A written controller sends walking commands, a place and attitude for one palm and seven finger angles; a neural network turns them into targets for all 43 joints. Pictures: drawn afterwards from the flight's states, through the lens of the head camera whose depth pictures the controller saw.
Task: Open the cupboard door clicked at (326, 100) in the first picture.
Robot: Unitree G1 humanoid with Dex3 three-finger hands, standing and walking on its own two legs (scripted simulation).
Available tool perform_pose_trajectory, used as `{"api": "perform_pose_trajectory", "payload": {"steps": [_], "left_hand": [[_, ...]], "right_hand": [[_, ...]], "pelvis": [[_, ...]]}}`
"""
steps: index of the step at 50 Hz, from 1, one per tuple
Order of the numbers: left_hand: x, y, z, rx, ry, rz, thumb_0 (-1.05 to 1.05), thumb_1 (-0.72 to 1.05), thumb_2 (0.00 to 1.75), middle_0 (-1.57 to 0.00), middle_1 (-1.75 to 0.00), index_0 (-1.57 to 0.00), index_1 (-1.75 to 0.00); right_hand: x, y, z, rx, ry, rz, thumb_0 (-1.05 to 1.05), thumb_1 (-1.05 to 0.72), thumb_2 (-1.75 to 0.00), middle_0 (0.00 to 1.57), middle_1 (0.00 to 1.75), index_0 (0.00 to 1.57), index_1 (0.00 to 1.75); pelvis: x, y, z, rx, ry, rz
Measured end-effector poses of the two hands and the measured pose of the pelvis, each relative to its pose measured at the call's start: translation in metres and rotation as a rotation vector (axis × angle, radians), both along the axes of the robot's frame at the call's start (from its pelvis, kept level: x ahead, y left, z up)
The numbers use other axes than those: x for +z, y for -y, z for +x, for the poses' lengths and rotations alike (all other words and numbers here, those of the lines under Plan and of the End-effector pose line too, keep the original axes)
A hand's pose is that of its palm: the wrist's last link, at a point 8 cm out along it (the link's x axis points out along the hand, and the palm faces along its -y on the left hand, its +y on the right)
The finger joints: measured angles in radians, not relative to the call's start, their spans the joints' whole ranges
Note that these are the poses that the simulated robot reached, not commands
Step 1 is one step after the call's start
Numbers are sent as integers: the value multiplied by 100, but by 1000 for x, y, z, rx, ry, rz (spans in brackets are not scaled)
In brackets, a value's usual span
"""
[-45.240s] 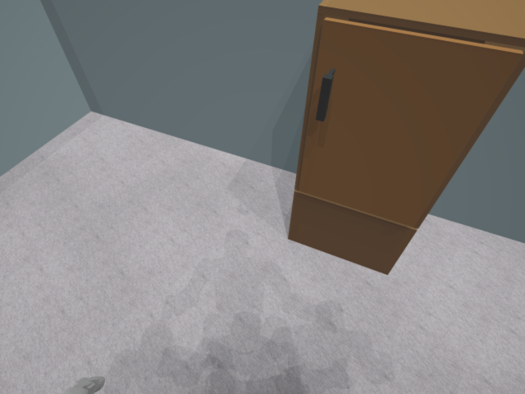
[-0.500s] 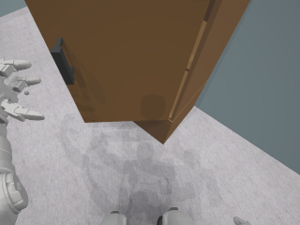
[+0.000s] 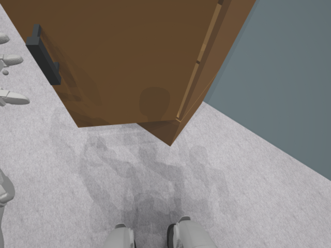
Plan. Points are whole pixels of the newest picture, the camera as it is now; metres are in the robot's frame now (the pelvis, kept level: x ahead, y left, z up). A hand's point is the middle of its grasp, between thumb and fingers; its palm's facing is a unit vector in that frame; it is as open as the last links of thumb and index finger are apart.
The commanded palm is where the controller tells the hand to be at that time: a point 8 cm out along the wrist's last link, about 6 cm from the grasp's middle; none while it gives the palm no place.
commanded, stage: move the hooked fingers beside the handle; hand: left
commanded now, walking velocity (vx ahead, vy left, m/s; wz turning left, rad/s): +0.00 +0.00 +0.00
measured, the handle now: (46, 56) +0.53 +0.24 +0.08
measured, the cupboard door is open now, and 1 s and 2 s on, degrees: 43 43 43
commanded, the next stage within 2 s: slide the fingers in behind the handle in 0.80 s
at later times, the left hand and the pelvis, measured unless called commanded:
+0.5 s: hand (8, 72) +0.49 +0.31 +0.08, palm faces +0.08 -1.00 +0.01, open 14.0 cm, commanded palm +0.46 +0.35 +0.08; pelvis +0.01 +0.00 +0.00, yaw -1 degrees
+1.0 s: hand (10, 74) +0.48 +0.30 +0.09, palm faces +0.08 -1.00 -0.01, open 14.0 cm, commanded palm +0.45 +0.34 +0.08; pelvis +0.01 +0.00 +0.00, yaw +0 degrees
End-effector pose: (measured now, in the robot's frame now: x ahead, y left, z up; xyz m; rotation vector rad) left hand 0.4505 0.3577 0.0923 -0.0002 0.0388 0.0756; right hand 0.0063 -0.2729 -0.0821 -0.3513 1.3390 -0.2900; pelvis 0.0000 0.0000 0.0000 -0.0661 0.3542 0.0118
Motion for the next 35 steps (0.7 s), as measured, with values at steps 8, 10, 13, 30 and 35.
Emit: {"api": "perform_pose_trajectory", "payload": {"steps": [8,10,13,30,35], "left_hand": [[-5,-1,14,3,-15,1,-1,-50,30,-30,-120,-30,-120],[-9,-2,14,3,-25,0,-1,-50,30,-30,-120,-30,-120],[-14,-5,14,10,-31,1,-1,-50,30,-30,-120,-30,-120],[-12,-5,9,11,-11,2,-1,-50,30,-30,-120,-30,-120],[-9,-4,6,7,-5,1,-1,-50,30,-30,-120,-30,-120]], "right_hand": [[1,0,-11,-29,-41,-1,1,-91,-89,20,30,21,30],[2,0,-12,-32,-48,0,1,-91,-89,20,30,21,30],[2,0,-11,-32,-56,-1,0,-91,-89,20,30,21,30],[2,-2,24,-2,5,14,0,-91,-89,20,30,21,30],[0,-3,31,10,21,24,0,-91,-89,20,30,21,30]], "pelvis": [[-2,1,3,-13,-25,-2],[-2,1,4,-15,-28,-3],[-2,1,6,-16,-34,-4],[1,0,16,-7,-24,-10],[1,1,16,-5,-17,-9]]}}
